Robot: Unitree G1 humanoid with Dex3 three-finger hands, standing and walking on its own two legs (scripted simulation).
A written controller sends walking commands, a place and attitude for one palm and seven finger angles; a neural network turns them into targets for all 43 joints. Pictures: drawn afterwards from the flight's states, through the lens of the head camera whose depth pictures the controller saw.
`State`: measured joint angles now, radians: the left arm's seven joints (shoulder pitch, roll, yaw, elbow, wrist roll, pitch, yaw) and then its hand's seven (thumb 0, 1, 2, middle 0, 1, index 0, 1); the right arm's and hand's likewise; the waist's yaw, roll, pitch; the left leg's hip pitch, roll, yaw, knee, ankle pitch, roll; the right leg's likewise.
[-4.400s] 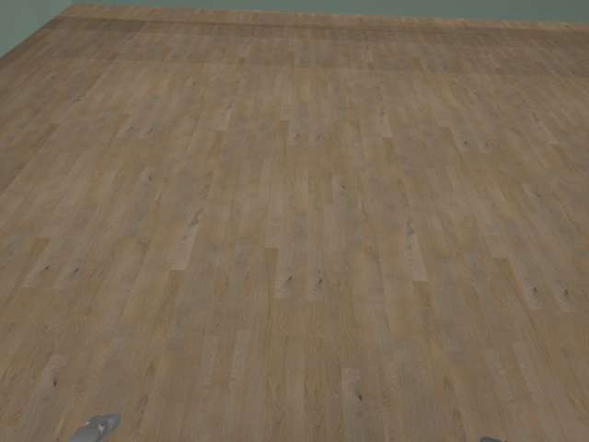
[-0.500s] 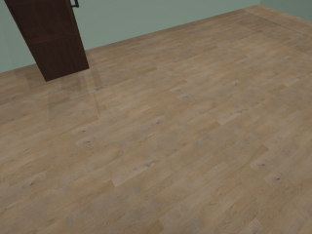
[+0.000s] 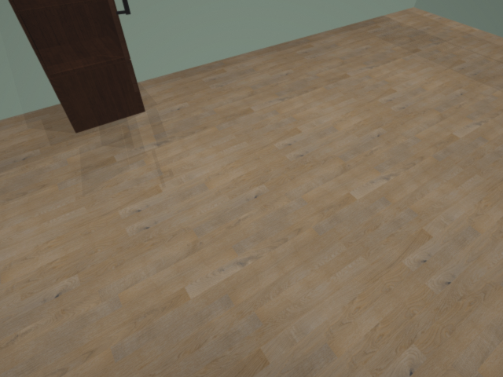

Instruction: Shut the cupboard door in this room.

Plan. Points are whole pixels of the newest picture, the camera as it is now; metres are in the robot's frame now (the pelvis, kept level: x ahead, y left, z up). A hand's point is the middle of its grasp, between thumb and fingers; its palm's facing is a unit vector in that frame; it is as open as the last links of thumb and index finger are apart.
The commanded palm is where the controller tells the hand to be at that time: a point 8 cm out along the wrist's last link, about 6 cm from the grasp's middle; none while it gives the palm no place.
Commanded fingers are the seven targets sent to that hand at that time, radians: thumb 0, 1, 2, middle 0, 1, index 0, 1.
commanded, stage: turn or walk to find it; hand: left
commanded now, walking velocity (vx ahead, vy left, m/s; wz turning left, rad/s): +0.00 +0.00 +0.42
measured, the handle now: out of the picture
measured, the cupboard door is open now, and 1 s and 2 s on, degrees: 79 79 79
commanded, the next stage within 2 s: none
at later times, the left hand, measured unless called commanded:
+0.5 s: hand out of the picture +0.05 +0.21 -0.18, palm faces +0.19 -0.96 -0.20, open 7.4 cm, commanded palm none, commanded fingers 0.00 0.90 0.90 -0.20 -0.30 -0.20 -0.30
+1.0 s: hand out of the picture -0.02 +0.15 -0.15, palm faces +0.40 -0.87 -0.28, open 7.4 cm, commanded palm none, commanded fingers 0.00 0.90 0.90 -0.20 -0.30 -0.20 -0.30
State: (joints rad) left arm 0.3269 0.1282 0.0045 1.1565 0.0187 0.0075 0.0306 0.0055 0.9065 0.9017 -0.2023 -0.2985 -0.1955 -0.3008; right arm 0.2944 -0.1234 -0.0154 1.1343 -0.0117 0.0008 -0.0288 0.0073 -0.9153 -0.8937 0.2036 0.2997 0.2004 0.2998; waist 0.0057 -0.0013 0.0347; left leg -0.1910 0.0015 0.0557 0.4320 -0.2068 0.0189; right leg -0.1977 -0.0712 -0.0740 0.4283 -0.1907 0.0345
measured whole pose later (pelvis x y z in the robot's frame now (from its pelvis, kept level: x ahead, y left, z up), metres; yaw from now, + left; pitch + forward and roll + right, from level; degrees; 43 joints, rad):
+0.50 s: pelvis +0.00 +0.01 -0.01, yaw +10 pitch +2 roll -2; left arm 0.16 0.20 0.07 0.99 0.02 0.04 0.03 0.01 0.91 0.90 -0.20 -0.30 -0.20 -0.30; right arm 0.25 -0.17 -0.05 1.00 -0.03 0.00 -0.02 0.00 -0.91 -0.89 0.20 0.30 0.20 0.30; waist -0.03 -0.01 0.05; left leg -0.34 -0.02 -0.02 0.56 -0.25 0.05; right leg -0.43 -0.06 -0.07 1.02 -0.47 0.05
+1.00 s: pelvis +0.00 -0.05 +0.00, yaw +24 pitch -1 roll +2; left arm 0.24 0.17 0.03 0.94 0.02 0.00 0.02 0.01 0.90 0.90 -0.21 -0.30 -0.20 -0.30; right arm 0.21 -0.27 -0.09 0.99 -0.02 0.08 0.01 0.01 -0.91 -0.89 0.20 0.30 0.20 0.30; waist -0.02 0.05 0.07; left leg -0.50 0.01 -0.04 1.17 -0.36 -0.07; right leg -0.16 -0.06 -0.15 0.49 -0.30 -0.02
